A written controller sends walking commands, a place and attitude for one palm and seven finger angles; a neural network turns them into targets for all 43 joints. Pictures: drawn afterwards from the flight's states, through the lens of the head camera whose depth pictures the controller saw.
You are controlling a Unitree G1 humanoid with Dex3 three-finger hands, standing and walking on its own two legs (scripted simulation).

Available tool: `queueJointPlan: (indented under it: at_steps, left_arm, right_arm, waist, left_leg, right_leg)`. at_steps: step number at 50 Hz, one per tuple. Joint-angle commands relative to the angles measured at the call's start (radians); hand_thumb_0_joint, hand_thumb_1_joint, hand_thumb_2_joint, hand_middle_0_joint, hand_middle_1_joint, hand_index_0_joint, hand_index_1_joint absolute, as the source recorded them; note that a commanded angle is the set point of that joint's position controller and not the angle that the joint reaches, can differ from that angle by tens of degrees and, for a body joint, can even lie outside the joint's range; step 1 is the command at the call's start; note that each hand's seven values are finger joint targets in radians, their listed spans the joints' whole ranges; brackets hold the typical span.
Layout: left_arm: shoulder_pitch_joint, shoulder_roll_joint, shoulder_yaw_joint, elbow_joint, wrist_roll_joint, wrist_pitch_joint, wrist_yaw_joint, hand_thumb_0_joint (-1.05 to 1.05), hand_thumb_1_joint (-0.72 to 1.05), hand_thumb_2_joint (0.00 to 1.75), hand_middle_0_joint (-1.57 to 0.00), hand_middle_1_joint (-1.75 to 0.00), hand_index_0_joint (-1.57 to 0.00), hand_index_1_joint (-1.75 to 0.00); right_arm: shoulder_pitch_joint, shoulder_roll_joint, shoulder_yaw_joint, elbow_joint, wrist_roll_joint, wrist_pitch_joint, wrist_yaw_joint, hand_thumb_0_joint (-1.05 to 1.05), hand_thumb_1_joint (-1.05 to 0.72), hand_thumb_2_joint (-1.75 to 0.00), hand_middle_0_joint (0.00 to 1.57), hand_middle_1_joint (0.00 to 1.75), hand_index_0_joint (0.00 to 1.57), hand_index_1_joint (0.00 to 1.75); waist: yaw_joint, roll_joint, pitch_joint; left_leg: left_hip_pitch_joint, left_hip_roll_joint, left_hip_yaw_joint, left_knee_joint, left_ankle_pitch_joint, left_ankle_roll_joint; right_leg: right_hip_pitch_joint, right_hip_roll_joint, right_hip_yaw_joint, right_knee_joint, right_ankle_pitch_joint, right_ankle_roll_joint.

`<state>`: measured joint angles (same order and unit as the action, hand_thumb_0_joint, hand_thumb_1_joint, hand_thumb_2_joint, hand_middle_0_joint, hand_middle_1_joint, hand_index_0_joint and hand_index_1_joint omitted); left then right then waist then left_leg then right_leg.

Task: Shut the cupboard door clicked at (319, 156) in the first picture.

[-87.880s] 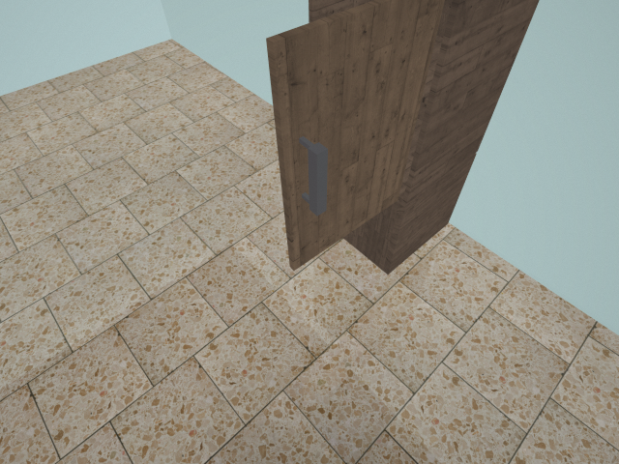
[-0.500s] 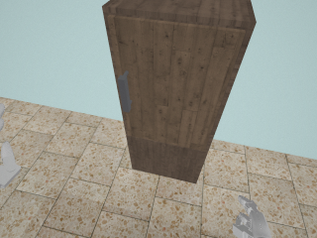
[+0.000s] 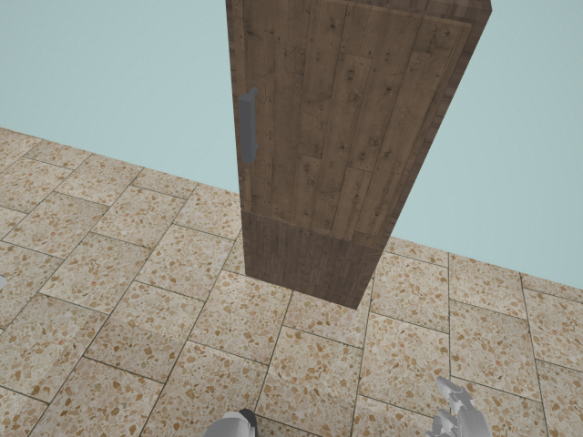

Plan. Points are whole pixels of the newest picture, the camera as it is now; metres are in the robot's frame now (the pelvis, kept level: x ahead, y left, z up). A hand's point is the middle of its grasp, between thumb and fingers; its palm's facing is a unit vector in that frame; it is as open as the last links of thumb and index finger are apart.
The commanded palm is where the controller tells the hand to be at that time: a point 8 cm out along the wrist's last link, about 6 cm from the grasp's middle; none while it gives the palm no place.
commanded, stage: step back with the hand held close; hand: left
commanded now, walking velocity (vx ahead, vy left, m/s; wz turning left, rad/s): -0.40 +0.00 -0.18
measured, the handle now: (251, 125) +0.73 +0.10 +0.00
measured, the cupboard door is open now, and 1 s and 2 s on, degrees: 0 0 0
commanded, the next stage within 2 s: stop stepping back and stand still in 0.18 s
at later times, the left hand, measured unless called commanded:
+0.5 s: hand out of the picture +0.05 +0.27 +0.20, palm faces +0.33 -0.83 -0.45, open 7.4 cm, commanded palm +0.01 +0.32 +0.20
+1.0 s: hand out of the picture +0.03 +0.29 +0.20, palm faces +0.32 -0.76 -0.56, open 7.4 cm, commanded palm -0.01 +0.33 +0.20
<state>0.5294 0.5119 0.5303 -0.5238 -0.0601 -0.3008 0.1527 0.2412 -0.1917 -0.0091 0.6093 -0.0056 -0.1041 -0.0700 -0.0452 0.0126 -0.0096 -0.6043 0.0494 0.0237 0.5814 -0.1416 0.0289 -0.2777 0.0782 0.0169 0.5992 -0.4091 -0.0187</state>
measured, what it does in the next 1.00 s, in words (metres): walks backwards: left foot, then right foot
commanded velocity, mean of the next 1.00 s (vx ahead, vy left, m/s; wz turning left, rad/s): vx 0.06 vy -0.02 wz -0.03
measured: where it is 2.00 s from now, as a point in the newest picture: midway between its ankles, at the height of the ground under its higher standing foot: outside the picture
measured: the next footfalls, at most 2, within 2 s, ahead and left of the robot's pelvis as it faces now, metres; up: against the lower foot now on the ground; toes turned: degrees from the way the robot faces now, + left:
left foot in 0.12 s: +0.12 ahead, +0.10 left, +0.00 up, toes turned +0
right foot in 0.44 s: -0.21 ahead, -0.06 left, +0.00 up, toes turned -6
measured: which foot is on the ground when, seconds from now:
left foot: down 0.00-0.02, up 0.04-0.10, down 0.12-0.44, up 0.46-0.64, down 0.66-0.98, up 1.00-1.00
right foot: down 0.00-0.20, up 0.22-0.42, down 0.44-0.68, up 0.70-0.96, down 0.98-1.00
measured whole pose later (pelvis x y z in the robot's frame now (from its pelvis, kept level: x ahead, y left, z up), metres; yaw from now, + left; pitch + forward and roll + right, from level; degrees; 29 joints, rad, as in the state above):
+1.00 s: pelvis -0.19 +0.05 +0.01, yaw -7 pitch +0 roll -1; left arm 0.63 0.50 0.48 -0.52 -0.03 -0.22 0.17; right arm 0.31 -0.17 0.03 0.63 -0.01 -0.08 -0.07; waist -0.04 0.01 -0.04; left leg -0.34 0.07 0.09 0.64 -0.35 0.01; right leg -0.26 0.02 -0.10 0.54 -0.30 -0.05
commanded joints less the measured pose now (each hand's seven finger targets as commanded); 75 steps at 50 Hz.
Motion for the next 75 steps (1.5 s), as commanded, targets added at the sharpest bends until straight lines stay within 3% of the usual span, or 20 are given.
queueJointPlan:
  at_steps: [1,4,9,12,18,20,22,23,26,31,34,37,41,46,47,49,51,59,66,75]
  left_arm:
    - [0.026,0.127,0.055,-0.173,-0.012,-0.071,0.027,0.00,0.90,0.90,-0.20,-0.30,-0.20,-0.30]
    - [-0.065,0.147,0.034,-0.189,-0.001,-0.027,0.022,0.00,0.90,0.90,-0.20,-0.30,-0.20,-0.30]
    - [-0.158,0.114,0.012,-0.097,0.003,-0.021,0.004,0.00,0.90,0.90,-0.20,-0.30,-0.20,-0.30]
    - [-0.144,0.091,0.043,-0.139,0.015,-0.028,-0.014,0.00,0.90,0.90,-0.20,-0.30,-0.20,-0.30]
    - [0.010,0.085,0.031,-0.274,-0.027,0.011,-0.023,0.00,0.90,0.90,-0.20,-0.30,-0.20,-0.30]
    - [0.033,0.123,0.055,-0.294,-0.036,0.029,-0.018,0.00,0.90,0.90,-0.20,-0.30,-0.20,-0.30]
    - [-0.012,0.164,0.071,-0.318,-0.035,0.043,0.001,0.00,0.90,0.90,-0.20,-0.30,-0.20,-0.30]
    - [-0.085,0.216,0.103,-0.364,-0.035,0.039,0.019,0.00,0.90,0.90,-0.20,-0.30,-0.20,-0.30]
    - [-0.150,0.127,0.026,-0.206,-0.024,0.075,0.022,0.00,0.90,0.90,-0.20,-0.30,-0.20,-0.30]
    - [-0.260,0.042,-0.090,0.042,0.018,0.099,0.040,0.00,0.90,0.90,-0.20,-0.30,-0.20,-0.30]
    - [-0.246,0.058,-0.074,-0.072,0.019,0.075,0.043,0.00,0.90,0.90,-0.20,-0.30,-0.20,-0.30]
    - [-0.208,0.133,0.001,-0.225,0.019,0.039,0.025,0.00,0.90,0.90,-0.20,-0.30,-0.20,-0.30]
    - [-0.004,0.146,0.060,-0.305,0.014,0.041,0.030,0.00,0.90,0.90,-0.20,-0.30,-0.20,-0.30]
    - [0.105,0.123,0.095,-0.108,0.020,0.054,0.044,0.00,0.90,0.90,-0.20,-0.30,-0.20,-0.30]
    - [0.092,0.096,0.071,-0.083,0.020,0.061,0.044,0.00,0.90,0.90,-0.20,-0.30,-0.20,-0.30]
    - [0.036,0.110,0.069,-0.039,0.016,0.069,0.048,0.00,0.90,0.90,-0.20,-0.30,-0.20,-0.30]
    - [-0.079,0.101,0.045,-0.039,0.015,0.046,0.053,0.00,0.90,0.90,-0.20,-0.30,-0.20,-0.30]
    - [-0.186,0.061,-0.053,-0.133,0.029,0.036,0.050,0.00,0.90,0.90,-0.20,-0.30,-0.20,-0.30]
    - [-0.062,0.123,0.064,-0.227,0.018,0.014,0.040,0.00,0.90,0.90,-0.20,-0.30,-0.20,-0.30]
    - [0.044,0.051,0.003,-0.129,-0.005,0.069,0.023,0.00,0.90,0.90,-0.20,-0.30,-0.20,-0.30]
  right_arm:
    - [-0.088,-0.113,-0.046,-0.099,-0.001,-0.049,0.004,0.00,-0.90,-0.90,0.20,0.30,0.20,0.30]
    - [-0.122,-0.120,-0.052,-0.132,0.010,-0.034,-0.021,0.00,-0.90,-0.90,0.20,0.30,0.20,0.30]
    - [-0.117,-0.157,-0.057,-0.117,0.007,-0.040,-0.036,0.00,-0.90,-0.90,0.20,0.30,0.20,0.30]
    - [-0.156,-0.169,-0.065,-0.139,-0.014,-0.050,-0.020,0.00,-0.90,-0.90,0.20,0.30,0.20,0.30]
    - [-0.137,-0.139,-0.052,-0.193,0.006,-0.050,0.022,0.00,-0.90,-0.90,0.20,0.30,0.20,0.30]
    - [-0.120,-0.119,-0.041,-0.185,0.003,-0.045,0.021,0.00,-0.90,-0.90,0.20,0.30,0.20,0.30]
    - [-0.102,-0.121,-0.043,-0.145,-0.001,-0.019,0.015,0.00,-0.90,-0.90,0.20,0.30,0.20,0.30]
    - [-0.107,-0.131,-0.038,-0.119,-0.006,-0.014,0.007,0.00,-0.90,-0.90,0.20,0.30,0.20,0.30]
    - [-0.124,-0.142,-0.037,-0.134,0.028,-0.016,-0.010,0.00,-0.90,-0.90,0.20,0.30,0.20,0.30]
    - [-0.099,-0.152,-0.024,-0.084,0.017,-0.041,-0.047,0.00,-0.90,-0.90,0.20,0.30,0.20,0.30]
    - [-0.067,-0.191,-0.034,-0.117,0.016,-0.055,-0.048,0.00,-0.90,-0.90,0.20,0.30,0.20,0.30]
    - [-0.087,-0.140,-0.021,-0.101,-0.011,-0.080,-0.026,0.00,-0.90,-0.90,0.20,0.30,0.20,0.30]
    - [-0.100,-0.138,-0.024,-0.103,0.000,-0.094,-0.001,0.00,-0.90,-0.90,0.20,0.30,0.20,0.30]
    - [-0.078,-0.134,-0.025,-0.123,-0.002,-0.039,-0.013,0.00,-0.90,-0.90,0.20,0.30,0.20,0.30]
    - [-0.071,-0.130,-0.027,-0.123,-0.001,-0.025,-0.014,0.00,-0.90,-0.90,0.20,0.30,0.20,0.30]
    - [-0.055,-0.125,-0.032,-0.122,-0.001,-0.005,-0.012,0.00,-0.90,-0.90,0.20,0.30,0.20,0.30]
    - [-0.071,-0.137,-0.039,-0.107,0.002,-0.019,0.000,0.00,-0.90,-0.90,0.20,0.30,0.20,0.30]
    - [-0.121,-0.116,-0.022,-0.101,-0.002,-0.037,-0.024,0.00,-0.90,-0.90,0.20,0.30,0.20,0.30]
    - [-0.117,-0.128,-0.024,-0.140,0.004,-0.045,-0.023,0.00,-0.90,-0.90,0.20,0.30,0.20,0.30]
    - [-0.084,-0.130,-0.027,-0.151,0.018,-0.020,-0.003,0.00,-0.90,-0.90,0.20,0.30,0.20,0.30]
  waist:
    - [0.027,-0.095,-0.180]
    - [0.022,-0.174,-0.206]
    - [0.038,0.107,-0.129]
    - [0.049,0.276,-0.154]
    - [0.069,0.277,-0.190]
    - [0.059,0.181,-0.172]
    - [0.045,-0.174,-0.087]
    - [0.040,-0.157,-0.067]
    - [0.036,-0.118,-0.043]
    - [0.027,-0.056,0.085]
    - [0.011,0.205,0.023]
    - [0.014,0.117,0.001]
    - [0.042,0.223,-0.050]
    - [0.035,0.183,-0.034]
    - [0.032,0.107,-0.028]
    - [0.028,-0.168,-0.008]
    - [0.032,-0.172,-0.029]
    - [0.042,-0.121,-0.004]
    - [0.055,0.271,-0.008]
    - [0.038,0.022,-0.204]
  left_leg:
    - [0.348,-0.018,0.014,0.181,-0.108,-0.061]
    - [0.349,-0.011,-0.001,0.105,0.043,-0.044]
    - [0.342,0.190,-0.155,-0.248,0.268,0.038]
    - [-0.003,0.324,-0.299,-0.492,-0.475,0.112]
    - [0.180,0.145,-0.051,-0.449,-0.509,-0.053]
    - [0.271,0.029,0.066,-0.254,-0.424,-0.123]
    - [0.349,-0.040,0.008,0.378,-0.212,-0.092]
    - [0.212,-0.014,-0.043,0.503,-0.174,-0.076]
    - [0.039,0.010,-0.074,0.442,-0.139,-0.056]
    - [0.327,-0.021,0.066,-0.037,-0.228,0.000]
    - [0.524,0.223,-0.370,-0.260,-0.276,0.132]
    - [0.380,0.303,-0.505,-0.411,-0.369,0.165]
    - [0.277,0.211,-0.182,-0.407,-0.416,0.092]
    - [0.085,0.142,-0.041,-0.267,-0.530,0.033]
    - [0.040,0.113,-0.028,-0.172,-0.509,0.022]
    - [-0.050,-0.007,0.041,0.215,-0.352,-0.019]
    - [-0.062,-0.006,-0.026,0.419,-0.350,-0.034]
    - [0.332,-0.036,0.065,0.003,-0.052,-0.021]
    - [0.310,0.115,-0.158,-0.261,-0.115,0.022]
    - [0.443,0.076,-0.022,-0.084,0.308,-0.014]
  right_leg:
    - [-0.142,-0.328,0.297,-0.260,0.609,-0.088]
    - [-0.054,-0.260,0.221,-0.135,0.839,-0.030]
    - [-0.034,-0.008,0.044,0.027,0.208,0.048]
    - [0.185,0.030,0.039,0.389,-0.019,0.045]
    - [0.153,0.074,-0.169,0.051,-0.162,-0.006]
    - [0.105,0.007,-0.117,-0.263,-0.175,-0.048]
    - [-0.295,-0.366,0.363,-0.502,-0.255,-0.184]
    - [-0.252,-0.446,0.363,-0.510,-0.164,-0.230]
    - [-0.031,-0.342,0.290,-0.387,-0.096,-0.164]
    - [-0.108,-0.252,0.101,-0.254,-0.101,-0.097]
    - [-0.266,-0.073,-0.034,0.141,0.027,0.003]
    - [-0.239,-0.083,0.000,0.371,-0.080,0.015]
    - [-0.053,-0.079,-0.080,0.211,0.047,0.015]
    - [0.219,-0.049,-0.143,-0.083,0.033,-0.004]
    - [0.251,-0.079,-0.082,-0.143,0.005,-0.025]
    - [0.190,-0.349,0.391,-0.362,-0.160,-0.166]
    - [0.185,-0.452,0.454,-0.368,0.092,-0.221]
    - [0.016,-0.270,0.054,-0.250,0.247,-0.079]
    - [0.053,-0.099,-0.044,-0.108,0.110,0.016]
    - [0.158,-0.144,-0.010,-0.139,0.534,0.016]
